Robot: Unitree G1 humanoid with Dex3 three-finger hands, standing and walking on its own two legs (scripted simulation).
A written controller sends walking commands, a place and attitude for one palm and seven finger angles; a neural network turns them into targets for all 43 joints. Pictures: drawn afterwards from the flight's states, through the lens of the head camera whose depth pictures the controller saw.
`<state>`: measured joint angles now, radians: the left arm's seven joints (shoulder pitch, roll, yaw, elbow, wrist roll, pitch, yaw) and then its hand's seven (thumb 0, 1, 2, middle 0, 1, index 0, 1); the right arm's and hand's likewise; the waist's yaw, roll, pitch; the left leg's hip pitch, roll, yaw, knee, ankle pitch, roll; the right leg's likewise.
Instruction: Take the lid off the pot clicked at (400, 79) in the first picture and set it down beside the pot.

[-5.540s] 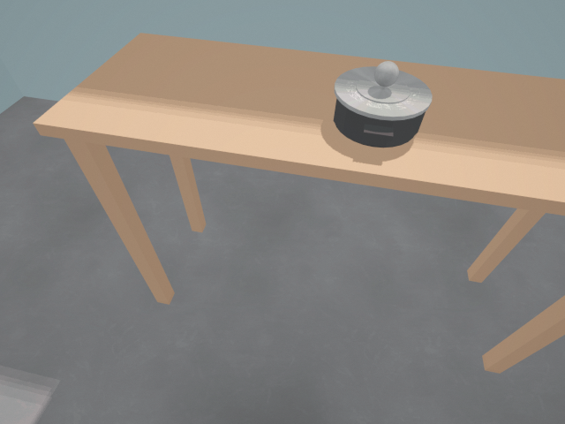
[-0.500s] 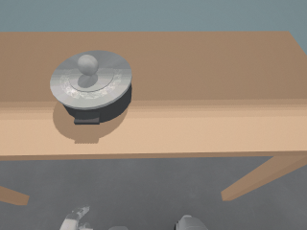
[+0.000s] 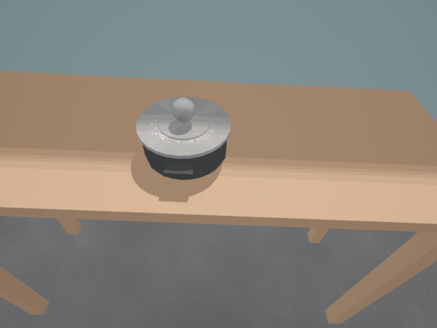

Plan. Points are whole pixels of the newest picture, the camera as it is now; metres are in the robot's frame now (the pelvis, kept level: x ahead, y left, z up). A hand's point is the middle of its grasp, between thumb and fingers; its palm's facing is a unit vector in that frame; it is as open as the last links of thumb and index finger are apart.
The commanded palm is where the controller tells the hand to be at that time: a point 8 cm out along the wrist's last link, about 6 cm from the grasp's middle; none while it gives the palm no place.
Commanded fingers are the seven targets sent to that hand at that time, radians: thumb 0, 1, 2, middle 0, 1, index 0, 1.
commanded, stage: come to a stop and stand still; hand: left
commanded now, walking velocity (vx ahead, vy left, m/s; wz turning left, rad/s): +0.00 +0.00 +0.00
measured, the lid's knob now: (183, 109) +0.45 +0.12 +0.18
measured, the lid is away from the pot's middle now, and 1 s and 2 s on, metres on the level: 0.00 0.00 0.00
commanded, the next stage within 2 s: look again from close up in 0.36 s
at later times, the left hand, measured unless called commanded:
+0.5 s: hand out of the picture -0.04 +0.17 -0.16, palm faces +0.04 -0.99 -0.17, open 7.4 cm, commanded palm none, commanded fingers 0.00 0.90 0.90 -0.20 -0.30 -0.20 -0.30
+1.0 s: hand out of the picture +0.00 +0.13 -0.16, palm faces +0.03 -0.99 -0.15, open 7.3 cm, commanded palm none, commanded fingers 0.00 0.90 0.90 -0.20 -0.30 -0.20 -0.30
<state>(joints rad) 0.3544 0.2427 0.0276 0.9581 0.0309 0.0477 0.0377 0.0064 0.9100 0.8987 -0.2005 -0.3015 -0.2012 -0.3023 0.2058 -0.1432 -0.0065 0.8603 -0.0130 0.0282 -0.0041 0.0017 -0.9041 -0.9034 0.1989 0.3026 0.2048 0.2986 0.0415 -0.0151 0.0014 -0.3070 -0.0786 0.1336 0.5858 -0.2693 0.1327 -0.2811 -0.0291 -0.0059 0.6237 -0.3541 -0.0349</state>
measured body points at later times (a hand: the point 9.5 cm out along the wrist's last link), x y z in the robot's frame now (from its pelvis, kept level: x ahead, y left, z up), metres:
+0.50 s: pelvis +0.00 +0.02 +0.01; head +0.00 +0.01 +0.46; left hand -0.04 +0.22 -0.15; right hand +0.01 -0.21 -0.14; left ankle +0.04 +0.03 -0.72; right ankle +0.01 -0.14 -0.72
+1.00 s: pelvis +0.03 -0.01 +0.02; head +0.04 -0.01 +0.47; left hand +0.00 +0.19 -0.15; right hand +0.01 -0.21 -0.15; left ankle +0.04 +0.03 -0.72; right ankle +0.01 -0.14 -0.72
